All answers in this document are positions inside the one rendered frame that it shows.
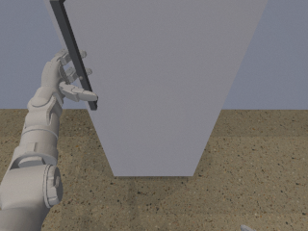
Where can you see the robot left forearm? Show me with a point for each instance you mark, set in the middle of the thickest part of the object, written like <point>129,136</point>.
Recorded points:
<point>40,133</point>

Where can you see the left robot upper arm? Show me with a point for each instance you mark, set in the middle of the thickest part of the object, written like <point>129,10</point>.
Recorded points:
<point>27,195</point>

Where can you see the handle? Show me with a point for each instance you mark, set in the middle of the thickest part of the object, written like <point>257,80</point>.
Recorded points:
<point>72,47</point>

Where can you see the fridge door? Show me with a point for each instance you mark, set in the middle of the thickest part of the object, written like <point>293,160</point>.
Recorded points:
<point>162,70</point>

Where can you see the left robot hand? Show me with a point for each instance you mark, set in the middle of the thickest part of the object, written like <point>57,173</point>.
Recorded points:
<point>54,76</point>

